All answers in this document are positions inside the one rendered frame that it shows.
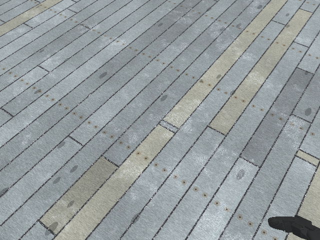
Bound robot right hand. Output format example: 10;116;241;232
268;215;320;240

